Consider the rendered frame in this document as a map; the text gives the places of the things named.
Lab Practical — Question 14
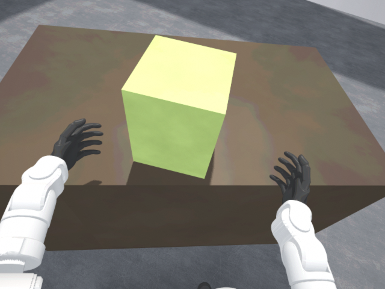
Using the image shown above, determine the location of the carton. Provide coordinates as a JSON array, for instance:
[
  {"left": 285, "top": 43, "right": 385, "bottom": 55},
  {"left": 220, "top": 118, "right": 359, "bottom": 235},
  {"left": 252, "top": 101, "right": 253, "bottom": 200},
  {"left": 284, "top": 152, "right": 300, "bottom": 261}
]
[{"left": 122, "top": 35, "right": 236, "bottom": 179}]

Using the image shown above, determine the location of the right robot forearm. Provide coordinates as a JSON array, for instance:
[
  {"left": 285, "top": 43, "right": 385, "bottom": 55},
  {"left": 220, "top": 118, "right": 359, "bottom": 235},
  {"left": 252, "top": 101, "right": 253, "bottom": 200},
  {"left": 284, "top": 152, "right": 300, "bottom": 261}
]
[{"left": 271, "top": 200, "right": 337, "bottom": 289}]

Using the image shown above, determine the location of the left robot forearm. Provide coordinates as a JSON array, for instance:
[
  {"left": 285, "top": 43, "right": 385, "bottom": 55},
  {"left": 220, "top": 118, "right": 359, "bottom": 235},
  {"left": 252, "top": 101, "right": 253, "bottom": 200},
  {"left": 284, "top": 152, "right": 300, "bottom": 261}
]
[{"left": 0, "top": 155, "right": 68, "bottom": 273}]

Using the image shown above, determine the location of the robot left hand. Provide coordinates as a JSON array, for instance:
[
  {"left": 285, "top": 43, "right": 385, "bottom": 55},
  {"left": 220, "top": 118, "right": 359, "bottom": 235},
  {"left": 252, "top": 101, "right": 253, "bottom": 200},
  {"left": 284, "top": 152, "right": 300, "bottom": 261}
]
[{"left": 51, "top": 119, "right": 103, "bottom": 170}]

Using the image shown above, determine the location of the robot right hand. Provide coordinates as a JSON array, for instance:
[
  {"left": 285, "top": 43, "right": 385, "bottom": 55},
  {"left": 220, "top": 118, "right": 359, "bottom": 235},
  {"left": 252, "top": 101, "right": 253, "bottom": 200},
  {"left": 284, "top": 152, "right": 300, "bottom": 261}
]
[{"left": 269, "top": 151, "right": 311, "bottom": 205}]

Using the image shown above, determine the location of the robot left upper arm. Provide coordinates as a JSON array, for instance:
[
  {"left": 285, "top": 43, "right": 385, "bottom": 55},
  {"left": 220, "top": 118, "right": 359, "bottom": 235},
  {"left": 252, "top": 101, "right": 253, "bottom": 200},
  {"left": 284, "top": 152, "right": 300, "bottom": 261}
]
[{"left": 0, "top": 273, "right": 43, "bottom": 289}]

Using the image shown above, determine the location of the pedestal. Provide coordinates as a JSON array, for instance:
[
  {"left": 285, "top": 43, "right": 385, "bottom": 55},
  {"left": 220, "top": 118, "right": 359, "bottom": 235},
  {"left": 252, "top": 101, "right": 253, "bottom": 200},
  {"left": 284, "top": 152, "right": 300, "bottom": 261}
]
[{"left": 0, "top": 25, "right": 385, "bottom": 251}]

